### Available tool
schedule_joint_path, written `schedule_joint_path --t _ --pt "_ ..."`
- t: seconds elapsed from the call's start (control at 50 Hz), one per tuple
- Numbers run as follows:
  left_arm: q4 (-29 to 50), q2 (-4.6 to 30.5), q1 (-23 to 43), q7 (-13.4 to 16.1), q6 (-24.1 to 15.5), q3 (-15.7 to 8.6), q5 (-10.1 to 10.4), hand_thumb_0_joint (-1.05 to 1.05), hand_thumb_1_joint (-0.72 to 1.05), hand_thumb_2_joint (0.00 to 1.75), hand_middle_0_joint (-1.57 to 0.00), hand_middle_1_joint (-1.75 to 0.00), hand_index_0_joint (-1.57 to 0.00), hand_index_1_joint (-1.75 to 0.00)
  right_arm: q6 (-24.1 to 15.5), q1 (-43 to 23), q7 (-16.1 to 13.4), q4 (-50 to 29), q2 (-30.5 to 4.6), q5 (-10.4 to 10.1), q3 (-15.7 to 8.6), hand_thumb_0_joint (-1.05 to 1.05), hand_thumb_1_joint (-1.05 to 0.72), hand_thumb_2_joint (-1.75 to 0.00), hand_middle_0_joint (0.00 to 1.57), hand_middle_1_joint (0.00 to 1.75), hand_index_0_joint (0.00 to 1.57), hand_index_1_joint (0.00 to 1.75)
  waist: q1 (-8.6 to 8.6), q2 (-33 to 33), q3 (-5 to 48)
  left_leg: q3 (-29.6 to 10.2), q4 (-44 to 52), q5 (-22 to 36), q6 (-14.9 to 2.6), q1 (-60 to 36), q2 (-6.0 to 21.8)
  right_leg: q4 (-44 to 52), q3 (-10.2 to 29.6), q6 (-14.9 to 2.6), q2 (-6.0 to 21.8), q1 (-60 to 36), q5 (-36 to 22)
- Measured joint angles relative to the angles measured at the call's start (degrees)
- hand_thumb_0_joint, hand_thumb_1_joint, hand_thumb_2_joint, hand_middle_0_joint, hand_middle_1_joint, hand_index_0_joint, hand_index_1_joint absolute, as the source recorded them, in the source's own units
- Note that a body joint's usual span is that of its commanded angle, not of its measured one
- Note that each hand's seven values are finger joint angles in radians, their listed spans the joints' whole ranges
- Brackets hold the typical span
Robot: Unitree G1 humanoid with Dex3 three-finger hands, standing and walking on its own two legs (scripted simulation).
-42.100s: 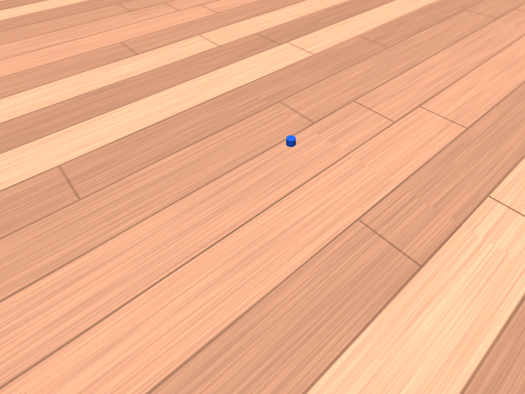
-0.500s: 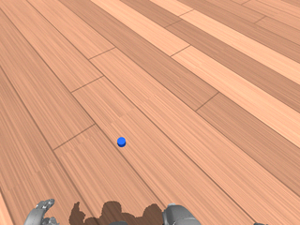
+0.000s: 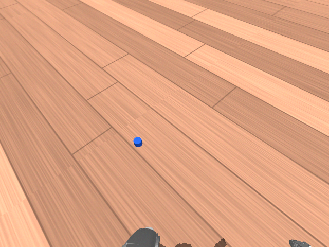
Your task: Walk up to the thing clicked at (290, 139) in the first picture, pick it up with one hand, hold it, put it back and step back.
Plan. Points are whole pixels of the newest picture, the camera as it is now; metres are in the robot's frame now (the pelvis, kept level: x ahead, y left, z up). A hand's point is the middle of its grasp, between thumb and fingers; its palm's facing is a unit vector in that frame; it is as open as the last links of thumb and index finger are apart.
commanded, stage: step back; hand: left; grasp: from above
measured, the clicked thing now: (137, 142) +0.85 +0.26 -0.74
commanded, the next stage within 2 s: stand in 1.60 s
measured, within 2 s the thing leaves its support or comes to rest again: neither
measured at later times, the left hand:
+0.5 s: hand out of the picture -0.10 +0.24 -0.15, palm faces -0.01 -0.91 -0.41, open 7.4 cm
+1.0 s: hand out of the picture -0.17 +0.24 -0.14, palm faces +0.05 -0.91 -0.41, open 7.4 cm
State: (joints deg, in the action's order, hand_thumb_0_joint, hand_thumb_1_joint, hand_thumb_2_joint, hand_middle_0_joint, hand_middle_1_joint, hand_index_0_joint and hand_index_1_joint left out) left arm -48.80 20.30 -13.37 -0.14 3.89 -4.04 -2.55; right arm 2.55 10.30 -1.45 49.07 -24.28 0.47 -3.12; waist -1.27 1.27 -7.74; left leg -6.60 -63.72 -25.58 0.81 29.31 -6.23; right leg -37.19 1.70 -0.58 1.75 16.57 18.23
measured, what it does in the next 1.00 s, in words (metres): walks backwards: left foot, then right foot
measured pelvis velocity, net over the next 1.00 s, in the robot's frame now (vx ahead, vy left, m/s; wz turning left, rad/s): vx -0.22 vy -0.04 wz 0.06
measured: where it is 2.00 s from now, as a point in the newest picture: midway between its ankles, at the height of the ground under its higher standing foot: outside the picture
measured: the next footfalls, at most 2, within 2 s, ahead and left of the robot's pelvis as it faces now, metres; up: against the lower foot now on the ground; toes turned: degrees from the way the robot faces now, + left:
left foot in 0.14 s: -0.04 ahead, +0.11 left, +0.00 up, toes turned +3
right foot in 0.48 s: -0.14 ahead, -0.15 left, +0.00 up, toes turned +3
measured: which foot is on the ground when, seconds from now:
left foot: up 0.00-0.12, down 0.14-0.50, up 0.52-0.74, down 0.76-1.00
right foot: down 0.00-0.16, up 0.18-0.46, down 0.48-1.00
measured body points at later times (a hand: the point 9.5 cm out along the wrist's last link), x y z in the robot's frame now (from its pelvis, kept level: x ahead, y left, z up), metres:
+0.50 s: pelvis -0.18 -0.03 -0.01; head -0.14 -0.04 +0.43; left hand -0.10 +0.29 -0.13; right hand -0.04 -0.35 -0.12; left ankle -0.08 +0.11 -0.73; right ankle -0.21 -0.16 -0.73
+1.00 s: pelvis -0.22 -0.04 +0.00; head -0.21 -0.05 +0.45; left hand -0.17 +0.29 -0.11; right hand -0.15 -0.35 -0.13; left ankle -0.21 +0.09 -0.73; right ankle -0.19 -0.15 -0.72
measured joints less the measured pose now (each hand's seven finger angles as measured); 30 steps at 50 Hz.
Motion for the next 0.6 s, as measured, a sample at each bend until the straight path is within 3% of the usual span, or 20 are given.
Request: schedule_joint_path --t 0.1,0.14,0.18,0.24,0.28,0.32,0.38,0.46,0.5,0.54,0.6 --pt "3.5 1.1 3.4 1.0 -0.7 0.0 0.1 0.01 0.90 0.90 -0.21 -0.30 -0.21 -0.30 -0.1 2.5 0.0 1.2 0.7 0.4 0.4 0.01 -0.90 -0.90 0.20 0.30 0.21 0.30 0.94 -0.4 -1.1 3.1 12.9 -2.7 0.27 -9.8 2.6 -0.7 -2.8 0.19 0.8 3.5 -2.5" --pt "4.8 1.8 5.2 1.1 -0.6 0.1 0.6 0.01 0.90 0.90 -0.21 -0.30 -0.21 -0.30 -0.5 2.8 0.1 1.6 1.3 0.7 0.5 0.01 -0.90 -0.90 0.20 0.30 0.21 0.30 1.45 -0.8 -1.7 4.9 23.6 1.8 -0.24 -14.6 3.8 -2.8 -4.1 0.45 1.4 5.6 -2.6" --pt "5.0 2.8 7.2 1.1 -0.1 0.1 1.0 0.01 0.90 0.90 -0.21 -0.30 -0.21 -0.30 -0.7 1.9 0.2 2.4 3.0 1.2 0.5 0.01 -0.90 -0.90 0.20 0.30 0.21 0.30 0.90 -4.1 -3.6 6.5 26.6 5.5 -1.65 -15.7 2.2 -5.2 -2.4 0.32 2.9 7.2 -3.0" --pt "3.9 2.3 7.9 1.5 0.9 0.2 1.5 0.01 0.90 0.90 -0.21 -0.30 -0.20 -0.30 -0.7 1.3 1.1 2.2 3.6 1.6 1.3 0.01 -0.90 -0.90 0.21 0.30 0.21 0.30 1.77 -3.3 -3.3 5.7 25.7 6.9 -2.41 -13.6 3.8 -17.1 2.4 -0.12 -2.7 10.1 10.0" --pt "3.2 2.3 7.7 1.5 1.1 0.2 2.1 0.01 0.90 0.90 -0.21 -0.30 -0.20 -0.30 -0.9 0.7 0.9 1.9 3.9 1.7 1.7 0.01 -0.90 -0.90 0.21 0.30 0.21 0.30 1.94 -3.1 -2.6 5.5 27.2 8.9 -2.25 -12.8 5.0 -26.4 4.9 -0.42 -6.0 11.3 11.6" --pt "2.9 2.3 7.0 1.3 0.8 0.2 2.3 0.01 0.90 0.90 -0.21 -0.30 -0.20 -0.30 -0.8 -0.3 0.7 1.4 3.8 1.8 1.8 0.01 -0.90 -0.90 0.21 0.30 0.21 0.30 1.60 -2.7 -1.9 5.7 28.2 10.7 -2.16 -11.7 6.3 -30.6 5.2 0.01 -7.1 10.7 11.6" --pt "2.2 2.2 5.6 0.9 0.2 0.1 2.0 0.01 0.90 0.90 -0.21 -0.30 -0.20 -0.30 -0.8 -2.3 0.6 0.0 3.3 2.0 1.5 0.01 -0.90 -0.90 0.21 0.30 0.21 0.30 1.03 -2.1 -1.6 6.4 28.8 12.8 -1.91 -9.6 7.8 -25.8 3.9 1.12 -5.8 6.4 11.8" --pt "-0.5 2.3 3.4 0.2 -1.2 0.4 1.6 0.01 0.90 0.90 -0.21 -0.30 -0.20 -0.30 -0.9 -4.6 1.0 -1.6 2.0 2.0 1.1 0.01 -0.90 -0.90 0.21 0.30 0.21 0.30 0.30 -1.2 -0.6 7.8 26.7 14.1 -0.88 -5.8 9.6 -4.9 1.1 0.44 -2.7 -3.1 8.7" --pt "-2.8 1.1 2.7 0.3 -2.2 0.2 0.9 0.01 0.90 0.90 -0.21 -0.30 -0.20 -0.30 -0.4 -5.5 1.1 -1.3 0.7 1.7 0.7 0.00 -0.90 -0.90 0.21 0.30 0.21 0.30 0.67 1.7 -0.9 5.8 23.2 11.9 -1.04 -3.6 11.2 0.1 -0.5 0.15 -4.4 -5.2 5.0" --pt "-3.9 0.6 1.1 -0.1 -2.2 0.4 0.3 0.01 0.90 0.90 -0.21 -0.30 -0.20 -0.30 0.3 -4.5 0.7 0.0 0.7 1.4 0.1 0.00 -0.90 -0.90 0.21 0.30 0.21 0.30 0.16 1.7 0.5 2.1 18.5 3.1 -0.81 -2.0 8.0 -1.3 -0.5 -0.48 -4.1 -3.8 4.8" --pt "-5.0 0.1 -0.8 0.1 -2.5 0.6 0.0 0.01 0.90 0.90 -0.21 -0.30 -0.21 -0.30 0.4 -2.1 0.8 2.0 0.3 0.9 0.0 0.00 -0.90 -0.90 0.21 0.30 0.21 0.30 -0.68 1.0 2.0 -0.8 9.3 1.7 -0.46 -1.1 3.5 -0.4 0.0 -0.62 -2.4 -3.3 3.3"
